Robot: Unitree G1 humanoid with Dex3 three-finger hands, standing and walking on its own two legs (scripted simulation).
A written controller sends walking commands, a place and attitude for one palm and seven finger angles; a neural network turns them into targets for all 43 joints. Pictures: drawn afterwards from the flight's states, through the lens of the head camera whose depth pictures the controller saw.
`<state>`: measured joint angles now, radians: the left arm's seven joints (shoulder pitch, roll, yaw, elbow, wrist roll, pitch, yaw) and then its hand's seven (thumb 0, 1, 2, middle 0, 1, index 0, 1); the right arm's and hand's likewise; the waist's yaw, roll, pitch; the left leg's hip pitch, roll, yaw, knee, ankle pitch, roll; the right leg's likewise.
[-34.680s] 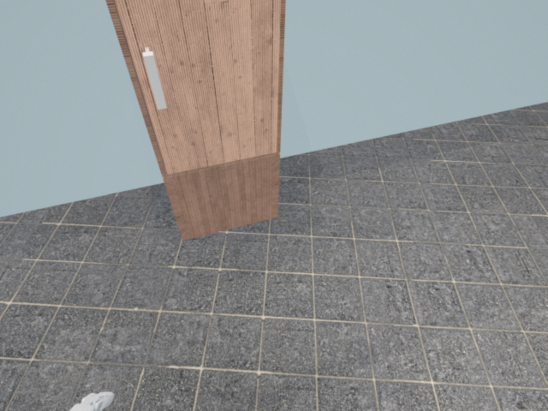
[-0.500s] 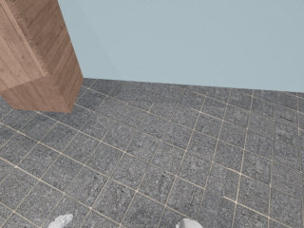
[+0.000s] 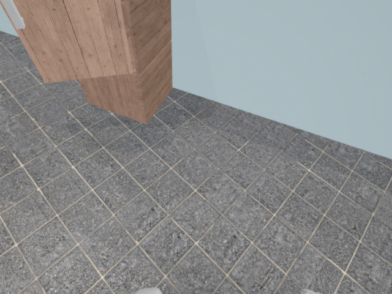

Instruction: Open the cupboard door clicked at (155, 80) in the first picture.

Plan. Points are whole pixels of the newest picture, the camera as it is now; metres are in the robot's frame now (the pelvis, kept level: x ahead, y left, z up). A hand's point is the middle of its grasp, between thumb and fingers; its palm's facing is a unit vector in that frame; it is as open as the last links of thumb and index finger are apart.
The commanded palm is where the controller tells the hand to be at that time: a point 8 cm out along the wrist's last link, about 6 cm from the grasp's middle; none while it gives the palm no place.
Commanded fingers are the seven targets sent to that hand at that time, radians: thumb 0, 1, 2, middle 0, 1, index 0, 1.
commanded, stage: turn to face it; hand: left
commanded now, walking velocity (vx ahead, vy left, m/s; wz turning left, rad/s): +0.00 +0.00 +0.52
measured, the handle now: (10, 2) +0.97 +0.71 +0.04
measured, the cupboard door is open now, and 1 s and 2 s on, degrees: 38 38 38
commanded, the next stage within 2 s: take the last steps up to it in 0.50 s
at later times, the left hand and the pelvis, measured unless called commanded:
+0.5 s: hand out of the picture +0.04 +0.17 -0.14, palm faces +0.22 -0.94 -0.26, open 7.4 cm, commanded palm none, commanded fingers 0.00 0.90 0.90 -0.20 -0.30 -0.20 -0.30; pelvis +0.00 -0.04 +0.01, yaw +13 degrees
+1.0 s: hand out of the picture +0.00 +0.22 -0.15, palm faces +0.39 -0.90 -0.19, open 7.4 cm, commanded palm none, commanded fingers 0.00 0.90 0.90 -0.20 -0.30 -0.20 -0.30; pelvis +0.03 +0.02 +0.02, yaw +21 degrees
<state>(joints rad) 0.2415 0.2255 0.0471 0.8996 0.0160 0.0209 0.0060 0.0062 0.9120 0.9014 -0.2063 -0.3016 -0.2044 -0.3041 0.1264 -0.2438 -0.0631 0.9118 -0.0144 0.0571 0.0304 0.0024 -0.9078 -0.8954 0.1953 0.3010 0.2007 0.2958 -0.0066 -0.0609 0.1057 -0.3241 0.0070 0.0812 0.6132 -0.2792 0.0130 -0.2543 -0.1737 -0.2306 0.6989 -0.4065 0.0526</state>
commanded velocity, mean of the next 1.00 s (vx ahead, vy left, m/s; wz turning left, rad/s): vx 0.13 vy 0.06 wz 0.27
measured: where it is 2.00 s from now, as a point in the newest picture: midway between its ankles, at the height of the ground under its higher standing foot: (150, 257)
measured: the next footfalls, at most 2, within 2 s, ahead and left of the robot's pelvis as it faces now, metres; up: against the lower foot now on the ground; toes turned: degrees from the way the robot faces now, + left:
right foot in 0.40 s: +0.05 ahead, -0.15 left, +0.00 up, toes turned +8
left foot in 0.78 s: +0.01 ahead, +0.09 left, +0.00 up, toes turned +22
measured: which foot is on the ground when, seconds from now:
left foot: down 0.00-0.40, up 0.42-0.76, down 0.78-1.00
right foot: up 0.00-0.38, down 0.40-0.78, up 0.80-1.00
